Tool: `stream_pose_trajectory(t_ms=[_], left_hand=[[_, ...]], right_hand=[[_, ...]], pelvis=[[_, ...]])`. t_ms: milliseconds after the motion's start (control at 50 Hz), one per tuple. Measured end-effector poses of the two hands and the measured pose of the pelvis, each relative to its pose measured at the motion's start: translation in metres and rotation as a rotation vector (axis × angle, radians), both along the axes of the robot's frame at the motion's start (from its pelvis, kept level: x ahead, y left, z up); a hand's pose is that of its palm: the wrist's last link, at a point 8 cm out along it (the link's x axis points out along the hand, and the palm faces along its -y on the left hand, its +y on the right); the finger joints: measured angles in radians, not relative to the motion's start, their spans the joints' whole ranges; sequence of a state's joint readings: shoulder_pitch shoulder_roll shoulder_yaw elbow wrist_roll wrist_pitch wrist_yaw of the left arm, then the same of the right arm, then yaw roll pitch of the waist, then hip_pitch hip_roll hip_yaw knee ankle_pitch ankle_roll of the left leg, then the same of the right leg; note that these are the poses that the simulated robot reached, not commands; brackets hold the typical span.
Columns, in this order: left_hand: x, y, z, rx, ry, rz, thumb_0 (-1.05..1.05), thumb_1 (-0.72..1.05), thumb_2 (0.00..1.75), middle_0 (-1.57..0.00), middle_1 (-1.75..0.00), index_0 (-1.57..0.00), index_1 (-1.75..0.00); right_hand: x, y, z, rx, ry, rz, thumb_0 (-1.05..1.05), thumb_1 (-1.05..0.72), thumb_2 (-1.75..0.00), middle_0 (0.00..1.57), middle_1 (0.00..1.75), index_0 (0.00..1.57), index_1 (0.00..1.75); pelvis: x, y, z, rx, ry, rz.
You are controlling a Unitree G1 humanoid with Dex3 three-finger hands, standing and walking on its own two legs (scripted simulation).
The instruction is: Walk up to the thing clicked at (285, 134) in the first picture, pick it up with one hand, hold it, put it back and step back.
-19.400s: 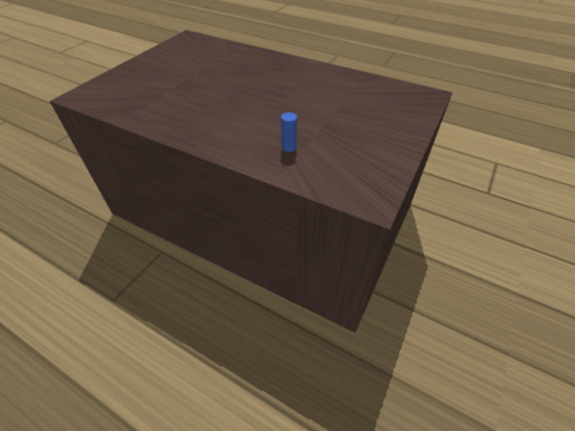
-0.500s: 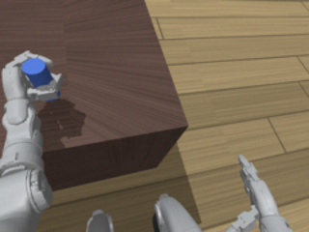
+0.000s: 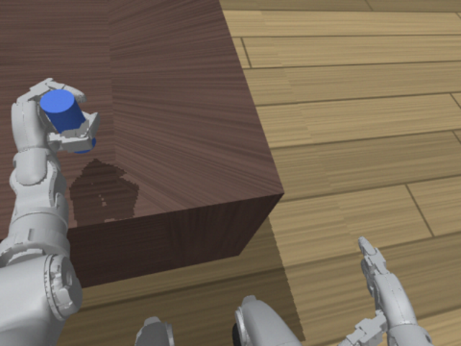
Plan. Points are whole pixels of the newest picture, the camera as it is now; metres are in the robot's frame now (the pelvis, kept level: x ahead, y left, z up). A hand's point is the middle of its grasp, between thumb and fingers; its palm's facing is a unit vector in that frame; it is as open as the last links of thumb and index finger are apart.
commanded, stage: settle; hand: left
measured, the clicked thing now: (71, 124) +0.51 +0.18 +0.05
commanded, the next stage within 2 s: lift in 0.02 s
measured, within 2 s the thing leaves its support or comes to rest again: neither
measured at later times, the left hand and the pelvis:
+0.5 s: hand (70, 118) +0.49 +0.17 +0.09, palm faces +0.07 -1.00 +0.00, open 6.5 cm; pelvis +0.01 +0.00 +0.02, yaw +0 degrees
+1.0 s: hand (49, 134) +0.41 +0.17 +0.15, palm faces +0.10 -0.99 -0.01, open 6.5 cm; pelvis +0.02 +0.00 +0.05, yaw +1 degrees
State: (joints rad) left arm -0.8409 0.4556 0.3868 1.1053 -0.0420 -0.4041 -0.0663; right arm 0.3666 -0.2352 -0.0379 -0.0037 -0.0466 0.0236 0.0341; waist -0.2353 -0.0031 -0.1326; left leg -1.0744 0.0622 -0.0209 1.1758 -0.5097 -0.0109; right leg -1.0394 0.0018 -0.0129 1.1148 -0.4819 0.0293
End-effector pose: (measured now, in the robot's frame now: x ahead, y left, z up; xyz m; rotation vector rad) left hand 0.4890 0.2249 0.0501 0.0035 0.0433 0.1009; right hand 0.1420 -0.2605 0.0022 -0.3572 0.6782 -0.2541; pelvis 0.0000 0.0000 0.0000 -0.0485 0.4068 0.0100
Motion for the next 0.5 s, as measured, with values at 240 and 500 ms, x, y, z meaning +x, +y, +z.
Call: stream_pose_trajectory(t_ms=[240, 500], left_hand=[[-0.004, 0.001, 0.012, -0.002, -0.001, -0.005, -0.02, -0.04, 1.14, -0.92, -1.2, -0.96, -1.2], [-0.024, -0.004, 0.038, -0.003, -0.012, -0.028, -0.02, -0.04, 1.14, -0.92, -1.2, -0.96, -1.2]], right_hand=[[0.001, 0.002, 0.0, 0.023, 0.0, -0.008, -0.01, 0.52, -0.06, 0.06, 0.05, 0.06, 0.05], [0.004, 0.0, 0.009, 0.045, -0.014, -0.024, -0.01, 0.51, -0.06, 0.05, 0.05, 0.06, 0.05]], pelvis=[[0.002, 0.001, 0.006, 0.003, -0.017, -0.002], [0.009, 0.002, 0.02, 0.008, -0.069, -0.002]])
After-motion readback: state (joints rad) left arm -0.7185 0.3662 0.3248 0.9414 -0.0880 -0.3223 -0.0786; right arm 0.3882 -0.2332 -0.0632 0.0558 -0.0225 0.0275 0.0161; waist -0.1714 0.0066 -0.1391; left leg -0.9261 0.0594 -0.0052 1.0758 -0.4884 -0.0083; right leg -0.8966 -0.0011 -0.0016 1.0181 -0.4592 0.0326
